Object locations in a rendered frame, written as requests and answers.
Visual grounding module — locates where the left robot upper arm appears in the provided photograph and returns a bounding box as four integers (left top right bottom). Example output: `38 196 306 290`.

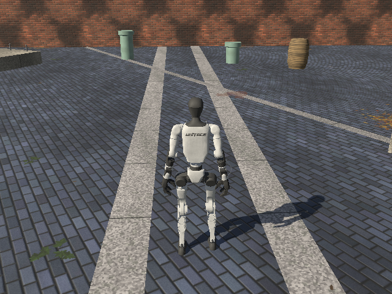
168 124 183 158

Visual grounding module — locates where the robot left hand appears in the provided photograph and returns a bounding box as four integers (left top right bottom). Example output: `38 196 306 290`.
162 178 176 195

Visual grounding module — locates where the right robot shin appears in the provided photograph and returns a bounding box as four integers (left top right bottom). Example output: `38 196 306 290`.
207 202 216 243

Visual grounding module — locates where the robot shin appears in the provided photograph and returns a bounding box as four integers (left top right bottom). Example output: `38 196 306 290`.
178 205 186 247
207 202 216 243

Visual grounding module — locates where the left robot forearm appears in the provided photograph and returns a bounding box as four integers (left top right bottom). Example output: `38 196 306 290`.
163 149 175 179

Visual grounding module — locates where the right robot forearm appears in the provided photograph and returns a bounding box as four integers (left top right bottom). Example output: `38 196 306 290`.
217 150 228 181

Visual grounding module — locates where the left robot shin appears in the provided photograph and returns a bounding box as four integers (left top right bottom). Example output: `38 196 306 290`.
178 205 186 247

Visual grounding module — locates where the robot right hand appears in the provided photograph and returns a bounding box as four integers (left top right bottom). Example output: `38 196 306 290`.
215 179 230 197

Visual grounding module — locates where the right robot upper arm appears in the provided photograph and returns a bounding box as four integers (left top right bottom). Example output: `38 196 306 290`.
209 124 223 159

